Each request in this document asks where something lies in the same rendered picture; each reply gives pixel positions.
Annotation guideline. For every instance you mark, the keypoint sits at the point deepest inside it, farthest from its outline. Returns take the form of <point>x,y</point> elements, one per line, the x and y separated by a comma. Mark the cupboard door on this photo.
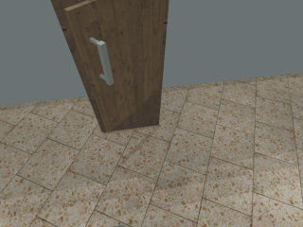
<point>133,33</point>

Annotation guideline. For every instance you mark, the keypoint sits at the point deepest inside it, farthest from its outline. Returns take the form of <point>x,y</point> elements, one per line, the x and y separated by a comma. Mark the handle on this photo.
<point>105,62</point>

